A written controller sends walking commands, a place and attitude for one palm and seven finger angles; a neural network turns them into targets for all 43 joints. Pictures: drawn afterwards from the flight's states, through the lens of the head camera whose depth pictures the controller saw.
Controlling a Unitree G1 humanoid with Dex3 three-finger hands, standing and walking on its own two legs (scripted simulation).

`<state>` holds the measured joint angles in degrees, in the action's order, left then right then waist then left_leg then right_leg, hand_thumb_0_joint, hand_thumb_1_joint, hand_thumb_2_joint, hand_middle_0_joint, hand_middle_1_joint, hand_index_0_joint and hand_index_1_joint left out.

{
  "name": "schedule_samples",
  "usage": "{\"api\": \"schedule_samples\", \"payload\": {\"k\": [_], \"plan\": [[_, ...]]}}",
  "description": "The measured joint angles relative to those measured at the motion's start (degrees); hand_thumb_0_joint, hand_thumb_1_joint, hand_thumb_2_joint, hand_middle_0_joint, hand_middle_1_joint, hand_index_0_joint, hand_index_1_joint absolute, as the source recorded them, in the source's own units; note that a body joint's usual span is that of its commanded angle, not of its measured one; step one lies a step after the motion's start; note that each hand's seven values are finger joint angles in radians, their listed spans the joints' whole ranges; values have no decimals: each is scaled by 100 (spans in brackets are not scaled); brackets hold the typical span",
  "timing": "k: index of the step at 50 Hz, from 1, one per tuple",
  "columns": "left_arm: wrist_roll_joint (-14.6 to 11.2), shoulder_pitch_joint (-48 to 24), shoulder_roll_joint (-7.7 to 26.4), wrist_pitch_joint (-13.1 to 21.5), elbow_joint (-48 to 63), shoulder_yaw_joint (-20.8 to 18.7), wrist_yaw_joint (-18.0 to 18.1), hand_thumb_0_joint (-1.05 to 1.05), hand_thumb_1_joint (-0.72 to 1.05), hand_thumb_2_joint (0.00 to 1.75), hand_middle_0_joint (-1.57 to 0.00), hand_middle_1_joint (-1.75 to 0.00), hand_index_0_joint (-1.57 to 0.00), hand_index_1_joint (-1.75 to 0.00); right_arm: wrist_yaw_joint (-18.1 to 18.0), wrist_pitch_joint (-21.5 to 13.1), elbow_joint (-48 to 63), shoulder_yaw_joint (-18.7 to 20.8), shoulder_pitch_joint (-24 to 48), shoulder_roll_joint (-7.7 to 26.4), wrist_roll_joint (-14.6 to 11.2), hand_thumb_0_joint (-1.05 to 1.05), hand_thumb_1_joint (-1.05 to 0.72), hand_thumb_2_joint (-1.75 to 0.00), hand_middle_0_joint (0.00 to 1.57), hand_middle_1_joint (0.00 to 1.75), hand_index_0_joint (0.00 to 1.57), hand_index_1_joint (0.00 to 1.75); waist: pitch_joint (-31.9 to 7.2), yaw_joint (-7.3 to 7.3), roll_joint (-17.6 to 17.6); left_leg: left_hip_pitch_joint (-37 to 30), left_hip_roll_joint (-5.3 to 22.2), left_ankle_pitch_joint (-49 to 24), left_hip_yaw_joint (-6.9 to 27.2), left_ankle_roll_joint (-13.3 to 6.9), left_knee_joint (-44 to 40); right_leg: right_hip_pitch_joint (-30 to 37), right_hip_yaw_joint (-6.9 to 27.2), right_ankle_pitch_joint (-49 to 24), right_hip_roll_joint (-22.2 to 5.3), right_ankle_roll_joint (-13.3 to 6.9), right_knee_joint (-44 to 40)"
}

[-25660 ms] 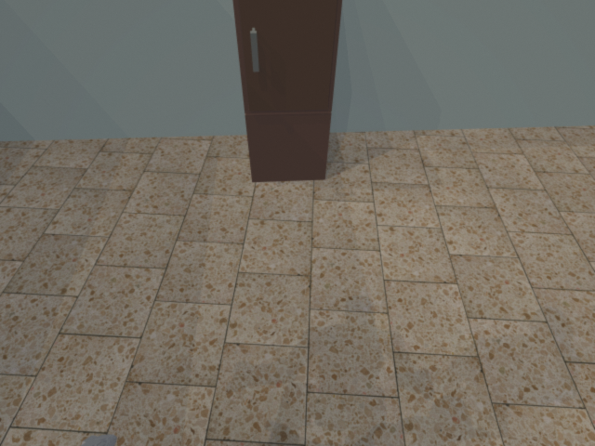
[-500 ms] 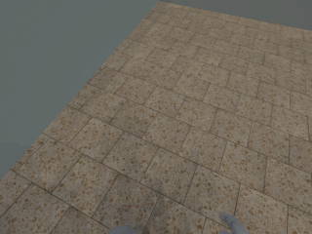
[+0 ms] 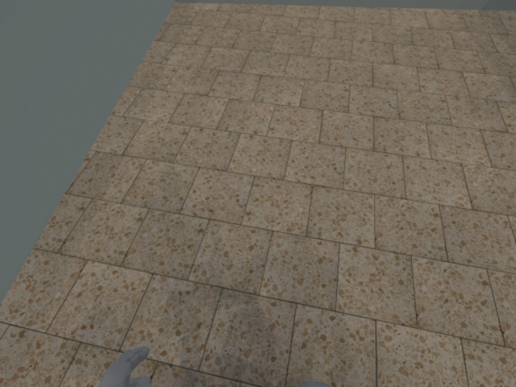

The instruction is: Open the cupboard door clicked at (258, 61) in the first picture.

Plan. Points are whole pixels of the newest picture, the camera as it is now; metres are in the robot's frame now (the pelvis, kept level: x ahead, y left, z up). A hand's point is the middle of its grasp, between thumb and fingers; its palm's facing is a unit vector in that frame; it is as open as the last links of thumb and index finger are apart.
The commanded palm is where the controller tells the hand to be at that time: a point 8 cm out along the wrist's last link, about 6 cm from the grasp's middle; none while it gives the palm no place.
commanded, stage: turn to face it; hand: left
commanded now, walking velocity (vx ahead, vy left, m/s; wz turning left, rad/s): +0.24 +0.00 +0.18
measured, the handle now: out of the picture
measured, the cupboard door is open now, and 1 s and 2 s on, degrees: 54 54 54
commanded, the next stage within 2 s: none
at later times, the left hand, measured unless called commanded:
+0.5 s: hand (153, 372) +0.17 +0.20 -0.18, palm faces +0.23 -0.96 -0.18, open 7.4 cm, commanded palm none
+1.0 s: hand (195, 355) +0.19 +0.12 -0.14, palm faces +0.48 -0.83 -0.27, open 7.4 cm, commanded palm none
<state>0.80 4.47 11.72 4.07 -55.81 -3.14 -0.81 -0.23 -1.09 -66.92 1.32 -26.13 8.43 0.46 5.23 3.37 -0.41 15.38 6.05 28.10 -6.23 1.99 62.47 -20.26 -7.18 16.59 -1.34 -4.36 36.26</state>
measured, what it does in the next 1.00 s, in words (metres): walks ahead, turning left: left foot, then right foot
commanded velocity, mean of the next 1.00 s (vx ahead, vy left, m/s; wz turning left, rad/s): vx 0.00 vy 0.00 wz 0.58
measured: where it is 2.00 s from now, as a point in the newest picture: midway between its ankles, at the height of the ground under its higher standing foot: (292, 348)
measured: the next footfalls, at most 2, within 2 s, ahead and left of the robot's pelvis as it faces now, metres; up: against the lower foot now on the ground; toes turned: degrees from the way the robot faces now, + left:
left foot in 0.34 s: +0.26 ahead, +0.12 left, +0.00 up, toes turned +13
right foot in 0.74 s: +0.27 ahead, -0.16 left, +0.00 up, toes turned +18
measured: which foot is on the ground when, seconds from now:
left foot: up 0.00-0.32, down 0.34-0.74, up 0.76-1.00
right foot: down 0.00-0.34, up 0.36-0.72, down 0.74-1.00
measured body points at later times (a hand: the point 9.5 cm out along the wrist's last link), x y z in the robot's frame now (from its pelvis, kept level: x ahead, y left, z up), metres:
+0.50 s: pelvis +0.16 +0.01 +0.00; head +0.20 +0.03 +0.44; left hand +0.16 +0.25 -0.16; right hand +0.28 -0.22 -0.14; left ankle +0.22 +0.11 -0.73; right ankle +0.12 -0.13 -0.65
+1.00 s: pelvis +0.24 -0.08 +0.02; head +0.30 -0.07 +0.46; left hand +0.17 +0.16 -0.12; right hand +0.45 -0.26 -0.14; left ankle +0.16 +0.06 -0.66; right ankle +0.23 -0.17 -0.73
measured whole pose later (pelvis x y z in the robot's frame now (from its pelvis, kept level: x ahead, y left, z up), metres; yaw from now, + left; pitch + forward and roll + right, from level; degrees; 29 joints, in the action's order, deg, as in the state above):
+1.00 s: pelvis +0.24 -0.08 +0.02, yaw +30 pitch +1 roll +4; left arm 1.4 14.2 10.0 0.6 -51.1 -1.7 1.2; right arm 1.5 4.3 -53.3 4.6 -6.7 15.6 0.8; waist 5.9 0.7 0.8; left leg 28.3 0.9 23.9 -2.5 4.0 56.2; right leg -9.9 -10.5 20.8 -6.3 -1.6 29.3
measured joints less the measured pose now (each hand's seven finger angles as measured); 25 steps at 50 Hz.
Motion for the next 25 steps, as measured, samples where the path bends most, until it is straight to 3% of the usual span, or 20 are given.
{"api": "schedule_samples", "payload": {"k": [2,7,14,16,17,18,20,22,25], "plan": [[-13,204,-128,2,-76,51,57,0,91,90,-20,-30,-20,-30,-16,24,109,36,277,-11,15,1,-91,-90,20,30,20,30,-56,-7,7,589,11,-313,129,-11,433,356,-12,-57,73,52,-383],[-35,658,-162,56,-286,-47,191,-2,97,90,-20,-30,-20,-30,-6,-12,544,87,955,-78,36,0,-91,-90,20,30,20,30,-247,-48,22,1466,84,-1042,247,36,-525,1079,-107,-111,220,-10,-1194],[21,1018,-228,-63,-585,103,157,-1,94,90,-20,-30,-20,-30,28,66,758,135,1506,216,21,1,-95,-90,20,30,20,30,-174,-177,83,1400,-172,-1502,13,-81,-1921,1778,-461,477,167,153,-1167],[19,1124,-238,-133,-602,104,154,0,93,90,-20,-30,-20,-30,52,75,853,116,1577,257,40,1,-94,-90,20,30,20,30,-120,-203,186,1152,-321,-1629,-75,-152,-2292,1830,-563,812,52,233,-809],[8,1193,-250,-173,-592,104,150,0,93,90,-20,-30,-20,-30,66,59,923,104,1581,300,63,1,-94,-90,20,30,20,30,-107,-213,197,974,-375,-2058,-78,-235,-2542,1749,-612,1009,-14,284,-412],[-21,1246,-275,-231,-572,101,143,0,92,90,-20,-30,-20,-30,69,34,1003,106,1577,360,94,1,-93,-90,20,30,20,30,-127,-214,148,906,-397,-1955,-35,-439,-2586,1490,-643,1143,-76,372,236],[-44,1162,-222,-388,-495,88,155,0,92,90,-20,-30,-20,-30,30,18,1098,95,1633,364,95,0,-93,-90,20,30,20,30,-57,-211,218,1025,-507,-1508,21,-620,-2276,752,-216,1596,-125,513,1841],[-17,990,-166,-502,-387,39,159,1,91,90,-20,-30,-20,-30,-11,55,1163,75,1629,357,89,0,-92,-90,20,30,20,30,-36,-257,230,1045,-579,-1437,106,-598,-2302,61,192,1525,-98,609,2901],[19,725,-99,-546,-147,-35,112,1,91,90,-20,-30,-20,-30,-34,121,1192,58,1609,342,94,0,-92,-90,20,30,20,30,-40,-331,179,961,-674,-1649,275,-517,-2683,-601,537,988,-212,694,3165]]}}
